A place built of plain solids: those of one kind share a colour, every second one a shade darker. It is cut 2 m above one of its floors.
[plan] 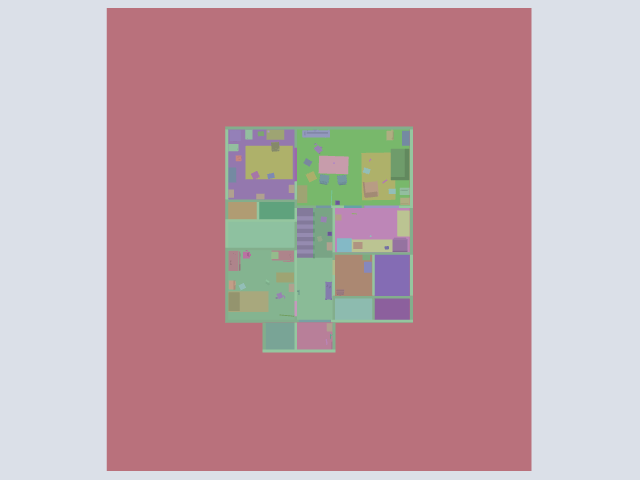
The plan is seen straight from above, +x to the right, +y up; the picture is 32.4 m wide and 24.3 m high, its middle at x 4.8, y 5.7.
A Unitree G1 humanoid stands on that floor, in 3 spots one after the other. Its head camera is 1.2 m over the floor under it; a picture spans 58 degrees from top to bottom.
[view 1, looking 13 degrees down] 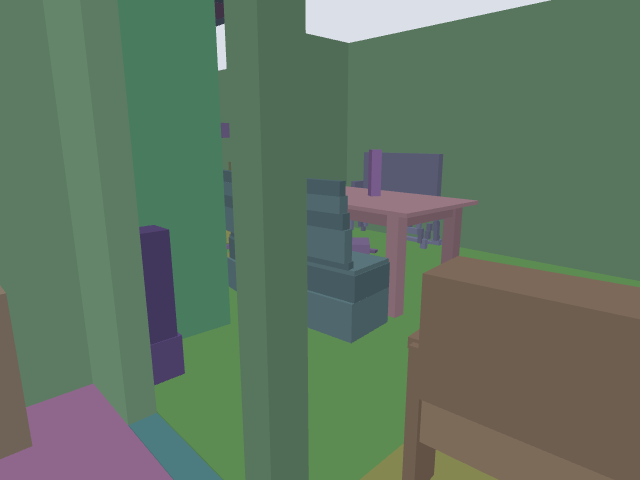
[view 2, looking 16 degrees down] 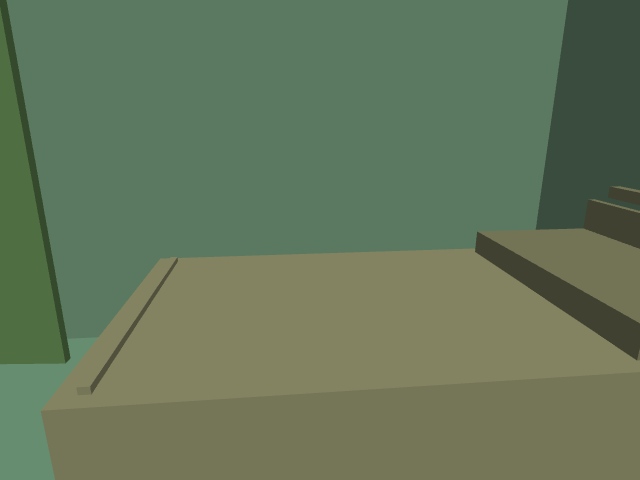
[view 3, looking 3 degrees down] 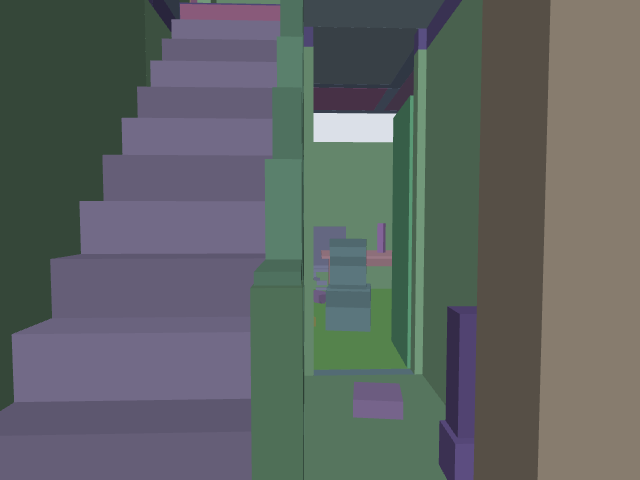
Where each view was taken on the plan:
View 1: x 7.78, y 6.78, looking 136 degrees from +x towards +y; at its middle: chair_ladder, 2.61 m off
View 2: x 1.68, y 3.98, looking -96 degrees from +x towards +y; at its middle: wall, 2.42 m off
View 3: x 4.54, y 4.09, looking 88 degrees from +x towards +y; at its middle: tv_stand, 7.00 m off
